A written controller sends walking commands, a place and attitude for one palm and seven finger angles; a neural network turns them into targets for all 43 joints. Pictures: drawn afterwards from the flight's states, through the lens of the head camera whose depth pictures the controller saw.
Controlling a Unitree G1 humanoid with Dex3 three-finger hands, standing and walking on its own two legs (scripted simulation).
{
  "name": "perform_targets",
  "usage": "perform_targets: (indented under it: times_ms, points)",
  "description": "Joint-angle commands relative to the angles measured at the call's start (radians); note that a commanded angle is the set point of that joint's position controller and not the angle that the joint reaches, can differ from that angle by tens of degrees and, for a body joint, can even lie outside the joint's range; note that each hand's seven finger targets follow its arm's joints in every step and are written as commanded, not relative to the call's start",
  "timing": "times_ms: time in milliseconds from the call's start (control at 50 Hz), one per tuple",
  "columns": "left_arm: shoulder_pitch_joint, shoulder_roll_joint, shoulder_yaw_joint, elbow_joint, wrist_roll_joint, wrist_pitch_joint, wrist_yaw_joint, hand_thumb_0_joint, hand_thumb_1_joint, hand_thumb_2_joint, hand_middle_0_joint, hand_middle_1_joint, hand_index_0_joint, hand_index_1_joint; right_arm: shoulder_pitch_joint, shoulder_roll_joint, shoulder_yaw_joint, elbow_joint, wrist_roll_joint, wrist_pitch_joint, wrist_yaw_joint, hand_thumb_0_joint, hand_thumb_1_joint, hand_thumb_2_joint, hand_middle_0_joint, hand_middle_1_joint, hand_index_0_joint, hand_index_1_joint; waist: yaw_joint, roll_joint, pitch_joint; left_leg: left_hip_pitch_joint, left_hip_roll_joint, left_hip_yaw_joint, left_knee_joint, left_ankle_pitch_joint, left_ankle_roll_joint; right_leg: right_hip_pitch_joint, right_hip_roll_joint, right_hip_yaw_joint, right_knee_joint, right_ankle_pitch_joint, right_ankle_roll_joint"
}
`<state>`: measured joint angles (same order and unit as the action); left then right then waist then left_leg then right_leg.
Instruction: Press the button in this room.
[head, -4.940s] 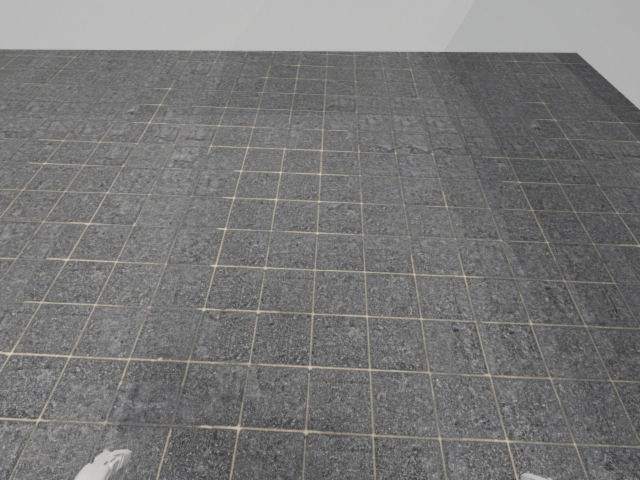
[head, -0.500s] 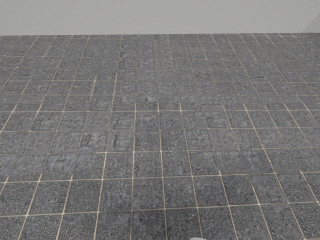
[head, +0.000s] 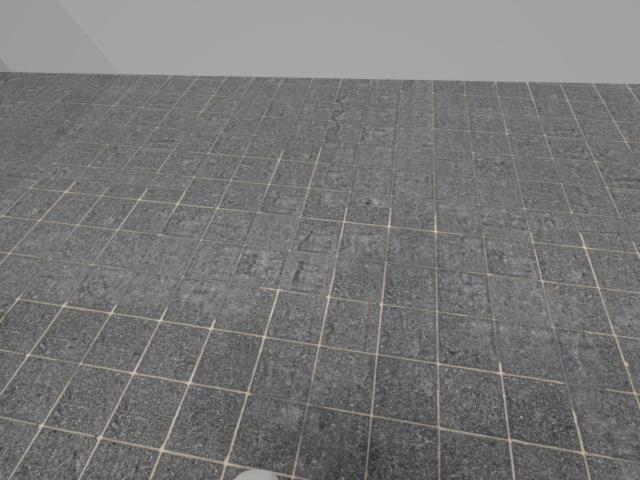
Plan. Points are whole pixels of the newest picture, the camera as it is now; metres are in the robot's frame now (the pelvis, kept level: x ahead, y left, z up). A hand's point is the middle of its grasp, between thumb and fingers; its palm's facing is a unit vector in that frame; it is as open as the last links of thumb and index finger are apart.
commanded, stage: turn or walk to find it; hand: left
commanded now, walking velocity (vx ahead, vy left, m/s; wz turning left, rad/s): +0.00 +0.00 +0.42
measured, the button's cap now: out of the picture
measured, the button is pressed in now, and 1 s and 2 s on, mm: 0 0 0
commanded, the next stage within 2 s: none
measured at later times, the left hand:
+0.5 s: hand out of the picture -0.01 +0.27 -0.17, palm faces +0.23 -0.94 -0.25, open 7.4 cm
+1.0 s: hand out of the picture -0.09 +0.19 -0.15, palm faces +0.44 -0.86 -0.26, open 7.3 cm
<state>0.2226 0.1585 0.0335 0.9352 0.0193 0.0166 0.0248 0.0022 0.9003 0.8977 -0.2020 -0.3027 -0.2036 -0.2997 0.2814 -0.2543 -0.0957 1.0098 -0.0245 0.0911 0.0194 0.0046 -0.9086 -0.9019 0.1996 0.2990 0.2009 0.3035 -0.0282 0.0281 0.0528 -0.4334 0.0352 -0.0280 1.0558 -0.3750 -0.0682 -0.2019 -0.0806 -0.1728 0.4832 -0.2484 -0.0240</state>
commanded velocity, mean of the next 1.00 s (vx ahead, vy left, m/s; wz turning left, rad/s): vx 0.00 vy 0.00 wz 0.42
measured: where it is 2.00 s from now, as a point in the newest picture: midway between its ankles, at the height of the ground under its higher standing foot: outside the picture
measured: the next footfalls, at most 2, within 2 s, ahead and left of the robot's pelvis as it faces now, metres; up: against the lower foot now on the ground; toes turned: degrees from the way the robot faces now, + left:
left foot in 0.16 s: +0.00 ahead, +0.15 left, +0.00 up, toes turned +9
right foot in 0.66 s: +0.02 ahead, -0.08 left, +0.00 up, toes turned +12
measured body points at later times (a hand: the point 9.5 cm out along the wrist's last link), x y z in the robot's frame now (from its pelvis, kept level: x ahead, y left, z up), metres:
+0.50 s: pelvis -0.04 +0.05 +0.00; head -0.02 +0.06 +0.45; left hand -0.02 +0.32 -0.15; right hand +0.08 -0.17 -0.14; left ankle -0.04 +0.15 -0.74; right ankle -0.02 -0.10 -0.68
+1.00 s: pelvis -0.07 -0.01 +0.00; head -0.04 -0.03 +0.45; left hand -0.11 +0.23 -0.13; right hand +0.05 -0.25 -0.16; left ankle -0.17 +0.13 -0.66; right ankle -0.02 -0.08 -0.74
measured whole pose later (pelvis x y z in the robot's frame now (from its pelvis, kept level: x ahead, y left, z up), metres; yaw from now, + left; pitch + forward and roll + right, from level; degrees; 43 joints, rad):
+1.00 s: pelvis -0.07 -0.01 +0.00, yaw +25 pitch -1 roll +2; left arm 0.23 0.15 0.04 0.94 0.02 0.01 0.03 0.00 0.91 0.90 -0.20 -0.30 -0.20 -0.30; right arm 0.28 -0.25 -0.09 1.02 -0.03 0.10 0.02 0.00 -0.91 -0.90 0.20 0.30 0.20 0.30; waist -0.02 0.03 0.06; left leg -0.43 0.04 -0.03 1.08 -0.36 -0.07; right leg -0.21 -0.08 -0.21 0.48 -0.25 -0.04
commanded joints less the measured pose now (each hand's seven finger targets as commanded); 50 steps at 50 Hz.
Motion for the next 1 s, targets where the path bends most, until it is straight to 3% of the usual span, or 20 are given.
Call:
perform_targets:
  times_ms: [0, 40, 80, 120, 140, 160, 180, 220, 300, 500, 600, 620, 640, 660, 680, 700, 760, 800, 880, 980]
  points:
    - [0.046, 0.238, 0.062, -0.042, 0.014, -0.019, 0.010, 0.000, 0.900, 0.900, -0.200, -0.300, -0.200, -0.300, -0.090, -0.030, 0.011, -0.093, 0.008, -0.036, -0.004, 0.000, -0.900, -0.900, 0.200, 0.300, 0.200, 0.300, 0.068, -0.212, -0.021, -0.023, 0.002, 0.059, -0.194, -0.086, -0.002, 0.071, -0.264, 0.186, -0.159, 0.186, -0.121]
    - [0.056, 0.250, 0.068, -0.030, 0.016, -0.016, 0.007, 0.000, 0.900, 0.900, -0.200, -0.300, -0.200, -0.300, -0.100, -0.026, 0.016, -0.098, 0.015, -0.045, -0.006, 0.000, -0.900, -0.900, 0.200, 0.300, 0.200, 0.300, 0.076, -0.235, -0.042, 0.028, -0.005, 0.082, -0.290, -0.109, 0.007, 0.087, -0.276, 0.178, -0.117, 0.273, -0.124]
    - [0.045, 0.257, 0.071, -0.027, 0.013, -0.014, 0.007, 0.000, 0.900, 0.900, -0.200, -0.300, -0.200, -0.300, -0.049, -0.027, 0.020, -0.086, 0.017, -0.057, -0.012, 0.000, -0.900, -0.900, 0.200, 0.300, 0.200, 0.300, 0.050, -0.239, -0.095, 0.107, -0.014, 0.106, -0.433, -0.042, 0.014, 0.103, -0.273, 0.145, -0.040, 0.367, -0.100]
    - [0.030, 0.233, 0.066, -0.025, -0.002, -0.004, 0.004, 0.000, 0.900, 0.900, -0.200, -0.300, -0.200, -0.300, 0.019, -0.061, 0.014, -0.066, 0.015, -0.071, -0.012, 0.000, -0.900, -0.900, 0.200, 0.300, 0.200, 0.300, 0.003, -0.117, -0.128, 0.312, 0.001, 0.076, -0.669, 0.196, 0.032, -0.019, -0.220, 0.058, 0.112, 0.268, -0.011]
    - [0.046, 0.175, 0.057, -0.047, -0.011, 0.004, 0.001, 0.000, 0.900, 0.900, -0.200, -0.300, -0.200, -0.300, 0.039, -0.143, -0.002, -0.069, 0.009, -0.081, -0.014, 0.000, -0.900, -0.900, 0.200, 0.300, 0.200, 0.300, -0.005, 0.148, -0.141, 0.424, 0.195, -0.170, -0.756, 0.347, 0.093, -0.215, -0.111, 0.002, 0.302, -0.019, 0.057]
    - [-0.001, 0.129, 0.039, -0.081, -0.004, 0.013, -0.002, 0.000, 0.900, 0.900, -0.200, -0.300, -0.200, -0.300, 0.057, -0.218, -0.017, -0.071, 0.006, -0.076, -0.023, 0.000, -0.900, -0.900, 0.200, 0.300, 0.200, 0.300, -0.025, 0.321, -0.100, 0.395, 0.351, -0.337, -0.763, 0.612, 0.189, -0.364, -0.031, 0.034, 0.460, -0.374, 0.099]
    - [-0.035, 0.159, 0.042, -0.084, -0.001, 0.022, -0.001, 0.000, 0.900, 0.900, -0.200, -0.300, -0.200, -0.300, 0.052, -0.213, -0.015, -0.068, 0.001, -0.068, -0.025, 0.000, -0.900, -0.900, 0.200, 0.300, 0.200, 0.300, -0.033, 0.187, -0.086, 0.310, 0.370, -0.286, -0.749, 0.544, 0.242, -0.319, -0.044, 0.104, 0.558, -0.351, 0.080]
    - [-0.057, 0.163, 0.053, -0.052, 0.002, 0.033, -0.004, 0.000, 0.900, 0.900, -0.200, -0.300, -0.200, -0.300, -0.040, -0.152, 0.004, -0.079, 0.000, -0.074, -0.042, 0.000, -0.900, -0.900, 0.200, 0.300, 0.200, 0.300, -0.003, 0.217, -0.018, 0.249, 0.253, -0.229, -0.770, 0.456, 0.200, -0.351, -0.045, 0.152, 0.622, -0.225, 0.084]
    - [0.001, 0.160, 0.049, -0.018, 0.000, 0.019, -0.014, 0.000, 0.900, 0.900, -0.200, -0.300, -0.200, -0.300, -0.058, -0.132, 0.013, -0.096, 0.008, -0.090, -0.046, 0.000, -0.900, -0.900, 0.200, 0.300, 0.200, 0.300, 0.019, 0.100, -0.068, 0.347, 0.186, -0.149, -0.729, 0.616, 0.194, -0.357, -0.026, 0.147, 0.642, -0.125, 0.106]
    - [-0.082, 0.133, 0.039, -0.073, -0.009, 0.016, -0.003, 0.000, 0.900, 0.900, -0.200, -0.300, -0.200, -0.300, -0.020, -0.136, -0.002, -0.099, -0.002, -0.076, -0.039, 0.000, -0.900, -0.900, 0.200, 0.300, 0.200, 0.300, -0.013, 0.119, -0.065, 0.301, 0.198, -0.300, -0.721, 0.525, 0.246, -0.245, 0.015, 0.161, 0.373, -0.206, 0.103]
    - [0.031, 0.135, 0.043, -0.051, -0.013, 0.002, 0.001, 0.000, 0.900, 0.900, -0.200, -0.300, -0.200, -0.300, -0.071, -0.137, -0.008, -0.121, -0.001, -0.067, -0.031, 0.000, -0.900, -0.900, 0.200, 0.300, 0.200, 0.300, 0.046, 0.092, -0.094, 0.137, 0.130, -0.314, -0.662, 0.383, 0.199, 0.015, 0.050, 0.134, 0.043, -0.035, 0.080]
    - [0.060, 0.157, 0.050, -0.045, -0.010, -0.006, 0.004, 0.000, 0.900, 0.900, -0.200, -0.300, -0.200, -0.300, -0.073, -0.113, -0.008, -0.124, 0.006, -0.066, -0.028, 0.000, -0.900, -0.900, 0.200, 0.300, 0.200, 0.300, 0.061, 0.041, -0.107, 0.051, 0.083, -0.280, -0.606, 0.288, 0.155, 0.134, 0.016, 0.157, -0.085, 0.041, 0.074]
    - [0.084, 0.236, 0.064, -0.051, 0.005, -0.018, 0.012, 0.000, 0.900, 0.900, -0.200, -0.300, -0.200, -0.300, -0.053, -0.055, 0.001, -0.131, 0.016, -0.066, -0.021, 0.000, -0.900, -0.900, 0.200, 0.300, 0.200, 0.300, 0.072, -0.168, -0.128, -0.111, -0.020, -0.173, -0.431, 0.088, 0.091, 0.264, -0.175, 0.353, -0.198, -0.016, 0.018]
    - [0.070, 0.301, 0.074, -0.066, 0.010, -0.018, 0.013, 0.000, 0.900, 0.900, -0.200, -0.300, -0.200, -0.300, -0.071, -0.034, 0.003, -0.157, 0.010, -0.064, -0.023, 0.000, -0.900, -0.900, 0.200, 0.300, 0.200, 0.300, 0.079, -0.345, -0.076, -0.193, -0.120, -0.039, -0.195, -0.177, 0.040, 0.174, -0.385, 0.558, -0.246, 0.031, -0.090]
    - [0.040, 0.285, 0.065, -0.083, 0.000, -0.011, 0.014, 0.000, 0.900, 0.900, -0.200, -0.300, -0.200, -0.300, -0.077, -0.078, -0.012, -0.150, 0.000, -0.053, -0.020, 0.000, -0.900, -0.900, 0.200, 0.300, 0.200, 0.300, 0.069, -0.232, -0.070, -0.139, -0.076, -0.079, -0.033, -0.175, 0.045, 0.037, -0.392, 0.503, -0.250, 0.008, -0.133]
    - [-0.035, 0.240, 0.068, -0.097, -0.002, -0.020, 0.017, 0.000, 0.900, 0.900, -0.200, -0.300, -0.200, -0.300, -0.049, -0.087, -0.016, -0.123, -0.004, -0.039, -0.016, 0.000, -0.900, -0.900, 0.200, 0.300, 0.200, 0.300, 0.033, -0.279, -0.029, -0.129, -0.048, -0.106, 0.045, -0.115, 0.047, -0.049, -0.331, 0.459, -0.288, -0.106, -0.117]
    - [-0.116, 0.175, 0.041, -0.112, -0.006, -0.025, 0.011, 0.000, 0.900, 0.900, -0.200, -0.300, -0.200, -0.300, 0.027, -0.055, -0.012, -0.063, -0.005, -0.027, -0.003, 0.000, -0.900, -0.900, 0.200, 0.300, 0.200, 0.300, -0.021, -0.133, 0.017, -0.111, -0.031, -0.043, 0.170, 0.039, 0.021, -0.070, -0.207, 0.248, -0.245, -0.003, -0.060]
    - [-0.066, 0.169, 0.039, -0.097, -0.006, -0.032, 0.010, 0.000, 0.900, 0.900, -0.200, -0.300, -0.200, -0.300, 0.039, -0.048, -0.009, -0.052, -0.002, -0.026, -0.003, 0.000, -0.900, -0.900, 0.200, 0.300, 0.200, 0.300, -0.006, -0.154, -0.003, -0.128, -0.027, -0.026, 0.177, 0.072, 0.003, -0.005, -0.190, 0.193, -0.226, 0.067, -0.058]
    - [0.006, 0.176, 0.044, -0.066, -0.002, -0.031, 0.013, 0.000, 0.900, 0.900, -0.200, -0.300, -0.200, -0.300, -0.014, -0.052, -0.005, -0.060, -0.003, -0.022, -0.004, 0.000, -0.900, -0.900, 0.200, 0.300, 0.200, 0.300, 0.031, -0.168, 0.001, -0.132, 0.004, -0.016, 0.122, 0.055, -0.013, 0.035, -0.232, 0.199, -0.230, 0.045, -0.083]
    - [0.061, 0.213, 0.057, -0.033, 0.011, -0.025, 0.013, 0.000, 0.900, 0.900, -0.200, -0.300, -0.200, -0.300, -0.085, -0.033, 0.011, -0.077, 0.003, -0.032, -0.006, 0.000, -0.900, -0.900, 0.200, 0.300, 0.200, 0.300, 0.068, -0.180, -0.032, -0.066, 0.015, 0.037, -0.129, -0.070, -0.009, 0.109, -0.273, 0.184, -0.180, 0.170, -0.119]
